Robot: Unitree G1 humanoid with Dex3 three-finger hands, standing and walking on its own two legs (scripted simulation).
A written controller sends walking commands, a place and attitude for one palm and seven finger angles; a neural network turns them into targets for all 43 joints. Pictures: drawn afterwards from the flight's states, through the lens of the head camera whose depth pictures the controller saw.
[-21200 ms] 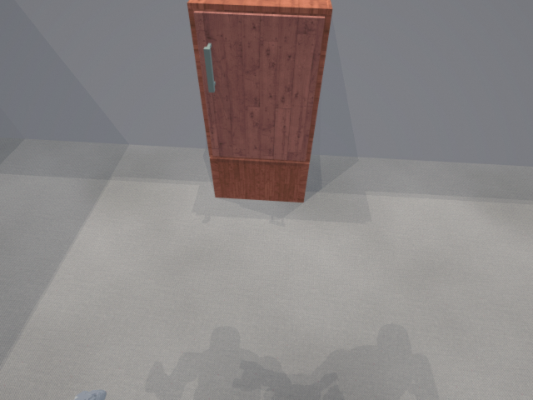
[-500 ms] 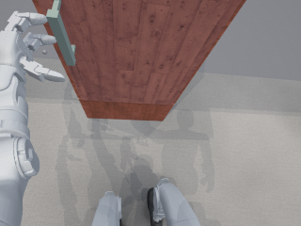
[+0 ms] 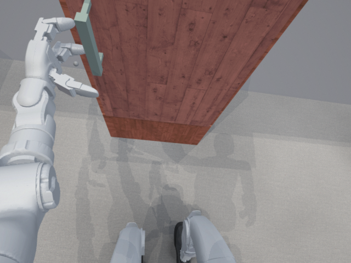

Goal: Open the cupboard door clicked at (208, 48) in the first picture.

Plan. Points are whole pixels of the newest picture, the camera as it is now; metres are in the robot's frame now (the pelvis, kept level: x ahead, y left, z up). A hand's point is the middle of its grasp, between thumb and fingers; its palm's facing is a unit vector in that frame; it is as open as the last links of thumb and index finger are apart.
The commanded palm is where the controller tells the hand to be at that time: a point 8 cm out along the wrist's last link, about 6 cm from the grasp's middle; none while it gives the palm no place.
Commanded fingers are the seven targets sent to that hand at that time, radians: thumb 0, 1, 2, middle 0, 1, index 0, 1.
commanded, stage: slide the fingers in behind the handle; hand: left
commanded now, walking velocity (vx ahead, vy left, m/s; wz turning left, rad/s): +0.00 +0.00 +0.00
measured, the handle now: (92, 41) +0.57 +0.16 +0.06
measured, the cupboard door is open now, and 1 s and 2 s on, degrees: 0 0 0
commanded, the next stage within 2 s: move the hooked fingers beside the handle in 0.52 s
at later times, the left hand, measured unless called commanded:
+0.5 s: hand (79, 65) +0.52 +0.18 +0.05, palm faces -0.01 -1.00 +0.00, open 15.5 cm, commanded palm +0.51 +0.15 +0.05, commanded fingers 0.00 -0.50 0.30 -0.30 -1.20 -0.30 -1.20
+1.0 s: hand (77, 64) +0.52 +0.18 +0.05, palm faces -0.04 -1.00 -0.02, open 15.3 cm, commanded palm +0.52 +0.17 +0.05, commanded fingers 0.00 -0.50 0.30 -0.30 -1.20 -0.30 -1.20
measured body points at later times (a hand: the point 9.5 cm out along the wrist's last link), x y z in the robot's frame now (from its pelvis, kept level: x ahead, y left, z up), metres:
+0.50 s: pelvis +0.00 +0.00 +0.00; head +0.16 +0.04 +0.42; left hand +0.51 +0.23 +0.05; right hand +0.00 -0.26 -0.11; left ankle -0.03 +0.09 -0.64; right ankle +0.05 -0.13 -0.64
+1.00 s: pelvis -0.01 +0.00 -0.01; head +0.16 +0.04 +0.41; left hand +0.52 +0.24 +0.05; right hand +0.00 -0.27 -0.11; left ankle -0.03 +0.09 -0.64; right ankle +0.05 -0.13 -0.64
